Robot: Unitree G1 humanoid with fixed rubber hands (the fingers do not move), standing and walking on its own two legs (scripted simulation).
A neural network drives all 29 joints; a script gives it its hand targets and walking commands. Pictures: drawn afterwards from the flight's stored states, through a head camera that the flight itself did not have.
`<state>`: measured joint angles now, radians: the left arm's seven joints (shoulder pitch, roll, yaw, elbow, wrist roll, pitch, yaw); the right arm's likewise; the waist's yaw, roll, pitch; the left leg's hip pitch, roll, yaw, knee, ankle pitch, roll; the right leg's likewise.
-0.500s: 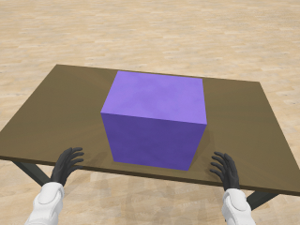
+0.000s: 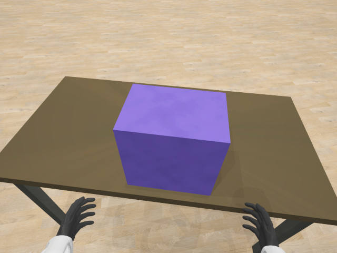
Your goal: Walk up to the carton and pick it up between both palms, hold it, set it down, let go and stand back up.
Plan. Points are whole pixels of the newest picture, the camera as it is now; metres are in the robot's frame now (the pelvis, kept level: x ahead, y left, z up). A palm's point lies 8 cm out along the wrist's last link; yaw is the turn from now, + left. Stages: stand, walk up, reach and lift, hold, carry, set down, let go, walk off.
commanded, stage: set down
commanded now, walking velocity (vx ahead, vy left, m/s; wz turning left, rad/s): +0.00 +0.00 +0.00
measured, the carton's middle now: (173, 142) +0.44 +0.01 -0.01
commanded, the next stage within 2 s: let go in 0.98 s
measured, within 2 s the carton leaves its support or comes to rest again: neither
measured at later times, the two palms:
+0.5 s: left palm (75, 231) +0.19 +0.23 -0.05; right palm (263, 242) +0.18 -0.21 -0.06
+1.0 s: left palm (81, 247) +0.16 +0.22 -0.07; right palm out of the picture +0.16 -0.23 -0.08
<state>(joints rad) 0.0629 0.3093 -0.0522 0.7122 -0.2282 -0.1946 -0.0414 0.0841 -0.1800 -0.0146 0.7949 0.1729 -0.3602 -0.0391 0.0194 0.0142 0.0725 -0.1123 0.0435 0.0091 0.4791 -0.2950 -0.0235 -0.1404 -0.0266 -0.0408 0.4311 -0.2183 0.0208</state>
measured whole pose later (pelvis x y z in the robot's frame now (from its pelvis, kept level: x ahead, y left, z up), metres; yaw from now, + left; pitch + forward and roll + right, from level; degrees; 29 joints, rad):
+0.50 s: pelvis +0.01 +0.00 +0.00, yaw -2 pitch -6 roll -1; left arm 0.13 0.25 0.00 0.60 -0.13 -0.07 -0.06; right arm 0.12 -0.13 -0.02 0.75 0.08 -0.28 -0.06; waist 0.03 0.00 0.07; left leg -0.03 0.05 0.04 0.43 -0.29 -0.03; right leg -0.08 -0.01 -0.01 0.39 -0.21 0.02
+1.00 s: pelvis +0.01 -0.01 +0.01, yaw -2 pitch -5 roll -1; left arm 0.22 0.19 0.01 0.49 -0.01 0.12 -0.01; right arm 0.19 -0.16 -0.03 0.73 -0.01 -0.21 0.00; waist 0.03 0.01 0.10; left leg 0.00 0.06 0.04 0.36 -0.26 -0.03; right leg -0.05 -0.01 -0.01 0.33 -0.18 0.01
